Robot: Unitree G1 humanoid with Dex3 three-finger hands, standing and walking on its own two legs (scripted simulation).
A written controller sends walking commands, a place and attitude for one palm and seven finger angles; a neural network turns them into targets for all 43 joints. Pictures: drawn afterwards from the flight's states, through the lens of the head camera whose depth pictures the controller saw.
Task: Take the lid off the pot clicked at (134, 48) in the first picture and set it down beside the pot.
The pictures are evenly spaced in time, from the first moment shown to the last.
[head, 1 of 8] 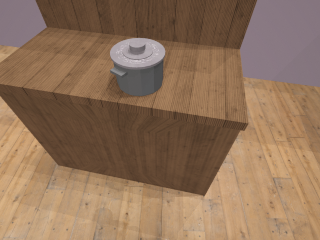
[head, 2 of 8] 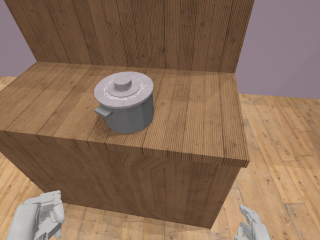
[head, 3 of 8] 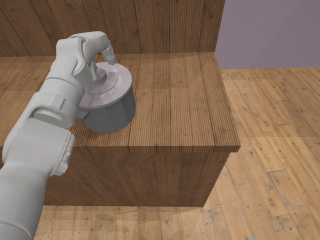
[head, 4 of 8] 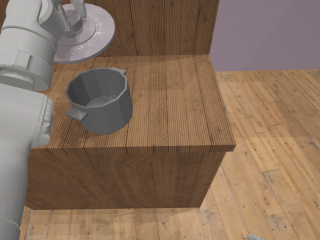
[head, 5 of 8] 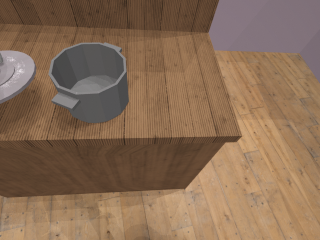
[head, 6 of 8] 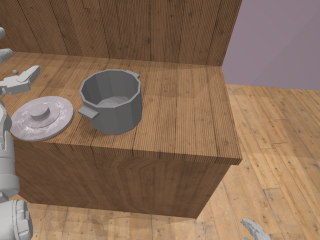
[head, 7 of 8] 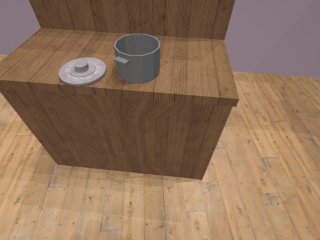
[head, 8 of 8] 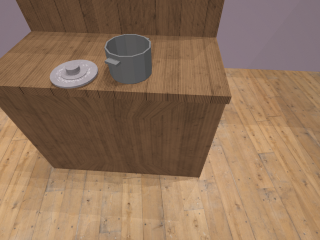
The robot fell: no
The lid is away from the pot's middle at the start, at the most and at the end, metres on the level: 0.00 0.25 0.23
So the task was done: yes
